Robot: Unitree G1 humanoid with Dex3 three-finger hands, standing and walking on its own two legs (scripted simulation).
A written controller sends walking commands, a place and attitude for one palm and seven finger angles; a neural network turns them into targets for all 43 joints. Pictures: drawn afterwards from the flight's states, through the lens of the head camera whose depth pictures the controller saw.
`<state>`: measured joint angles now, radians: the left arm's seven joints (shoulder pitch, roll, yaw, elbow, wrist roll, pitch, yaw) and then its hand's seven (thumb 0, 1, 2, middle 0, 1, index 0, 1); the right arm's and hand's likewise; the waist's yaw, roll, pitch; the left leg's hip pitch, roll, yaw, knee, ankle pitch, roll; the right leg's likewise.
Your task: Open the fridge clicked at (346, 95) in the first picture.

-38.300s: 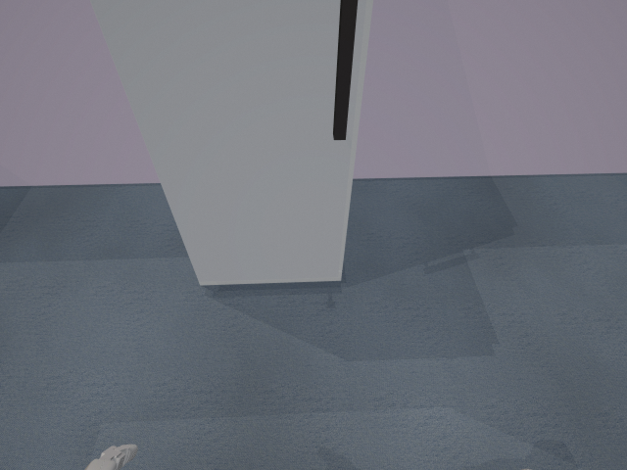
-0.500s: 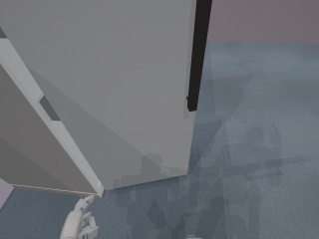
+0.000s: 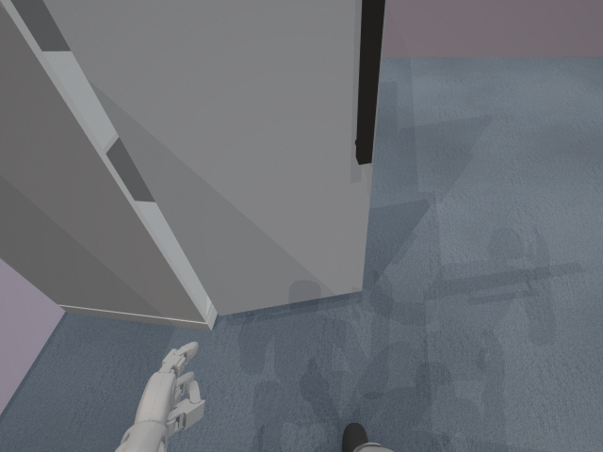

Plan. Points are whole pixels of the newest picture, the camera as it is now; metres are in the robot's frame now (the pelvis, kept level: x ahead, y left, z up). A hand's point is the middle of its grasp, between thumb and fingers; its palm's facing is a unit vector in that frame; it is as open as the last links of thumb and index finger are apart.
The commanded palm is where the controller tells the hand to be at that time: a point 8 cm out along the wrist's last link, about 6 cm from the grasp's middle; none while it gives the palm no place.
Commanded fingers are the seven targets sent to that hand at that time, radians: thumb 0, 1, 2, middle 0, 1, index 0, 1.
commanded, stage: stop stepping back and stand still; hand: right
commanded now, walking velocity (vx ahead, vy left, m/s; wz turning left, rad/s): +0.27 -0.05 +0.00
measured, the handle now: (365, 60) +0.69 -0.12 +0.18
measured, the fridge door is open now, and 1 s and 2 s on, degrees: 72 72 72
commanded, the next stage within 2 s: let the arm hang, fingers relaxed in 1.52 s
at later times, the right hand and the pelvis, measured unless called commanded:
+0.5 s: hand out of the picture +0.08 -0.28 +0.18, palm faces +0.40 +0.78 -0.49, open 7.4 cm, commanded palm +0.05 -0.32 +0.19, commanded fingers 0.00 -0.90 -0.90 0.20 0.30 0.20 0.30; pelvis -0.10 -0.02 +0.01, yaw +1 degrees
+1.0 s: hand out of the picture +0.09 -0.34 +0.17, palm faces +0.53 +0.72 -0.45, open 7.4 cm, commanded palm +0.04 -0.37 +0.19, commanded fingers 0.00 -0.90 -0.90 0.20 0.30 0.20 0.30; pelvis -0.09 -0.06 +0.00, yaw -3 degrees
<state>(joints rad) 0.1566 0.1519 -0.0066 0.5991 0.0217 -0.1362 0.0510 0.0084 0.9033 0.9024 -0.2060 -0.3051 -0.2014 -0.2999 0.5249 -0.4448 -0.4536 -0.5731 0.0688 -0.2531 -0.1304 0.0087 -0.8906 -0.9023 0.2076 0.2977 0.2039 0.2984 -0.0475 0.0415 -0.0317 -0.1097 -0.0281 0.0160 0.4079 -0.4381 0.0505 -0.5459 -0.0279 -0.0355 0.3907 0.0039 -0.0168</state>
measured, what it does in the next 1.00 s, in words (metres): walks backwards: right foot, then left foot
